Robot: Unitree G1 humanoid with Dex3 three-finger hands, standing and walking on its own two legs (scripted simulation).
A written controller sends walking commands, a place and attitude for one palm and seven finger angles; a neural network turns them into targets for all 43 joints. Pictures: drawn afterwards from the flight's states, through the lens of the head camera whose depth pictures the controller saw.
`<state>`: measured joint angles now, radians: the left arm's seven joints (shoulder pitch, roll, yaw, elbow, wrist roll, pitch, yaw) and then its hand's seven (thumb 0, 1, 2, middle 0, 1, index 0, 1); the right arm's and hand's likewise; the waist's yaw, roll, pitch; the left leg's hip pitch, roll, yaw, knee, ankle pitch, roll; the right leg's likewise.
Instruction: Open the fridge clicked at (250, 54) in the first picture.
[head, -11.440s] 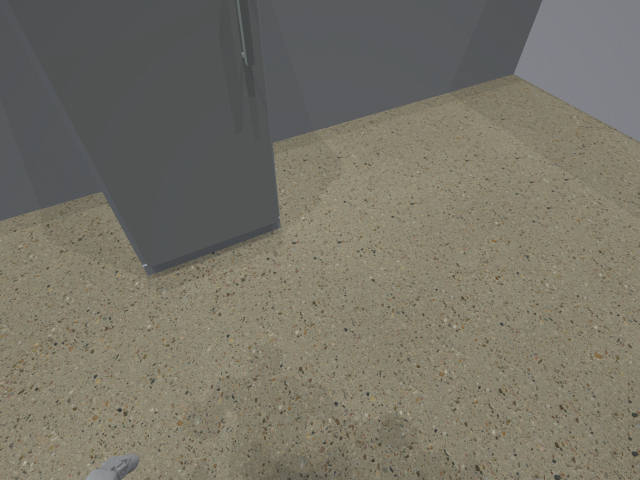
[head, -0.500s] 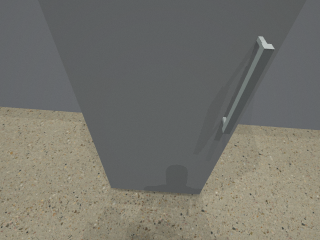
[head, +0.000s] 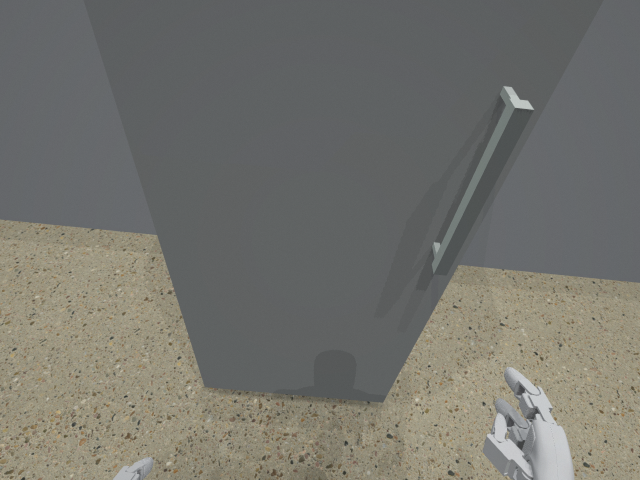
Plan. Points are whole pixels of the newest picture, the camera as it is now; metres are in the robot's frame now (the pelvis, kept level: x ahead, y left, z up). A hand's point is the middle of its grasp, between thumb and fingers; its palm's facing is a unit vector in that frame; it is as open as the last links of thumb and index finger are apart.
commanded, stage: raise the hand to about handle height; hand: right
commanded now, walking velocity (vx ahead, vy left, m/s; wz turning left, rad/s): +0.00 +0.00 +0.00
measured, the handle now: (468, 194) +0.46 -0.16 +0.15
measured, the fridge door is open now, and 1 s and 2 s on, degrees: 0 0 0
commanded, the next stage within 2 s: move the hooked fingers beside the handle in 1.92 s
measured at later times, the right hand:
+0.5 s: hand (519, 429) +0.19 -0.20 +0.05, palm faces -0.05 +0.99 -0.10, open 10.2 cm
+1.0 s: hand (588, 366) +0.25 -0.27 +0.10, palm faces +0.04 +0.99 -0.11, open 13.1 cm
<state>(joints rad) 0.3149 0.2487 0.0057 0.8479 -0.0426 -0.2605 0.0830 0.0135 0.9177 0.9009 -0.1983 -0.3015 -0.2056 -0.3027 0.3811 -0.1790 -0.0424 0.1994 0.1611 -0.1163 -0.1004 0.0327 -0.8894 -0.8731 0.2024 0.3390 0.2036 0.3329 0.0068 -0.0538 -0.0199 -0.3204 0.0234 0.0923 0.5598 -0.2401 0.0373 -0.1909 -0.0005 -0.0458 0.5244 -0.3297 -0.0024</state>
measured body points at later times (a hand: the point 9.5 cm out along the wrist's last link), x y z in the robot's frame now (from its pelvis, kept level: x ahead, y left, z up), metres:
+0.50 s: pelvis -0.02 -0.02 -0.05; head +0.02 -0.03 +0.40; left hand +0.20 +0.17 -0.11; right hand +0.19 -0.25 +0.05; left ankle +0.04 +0.09 -0.73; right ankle -0.03 -0.12 -0.73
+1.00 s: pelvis +0.01 -0.03 -0.01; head +0.01 -0.03 +0.44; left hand +0.20 +0.21 -0.06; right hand +0.24 -0.32 +0.11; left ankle +0.04 +0.09 -0.73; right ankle -0.03 -0.12 -0.73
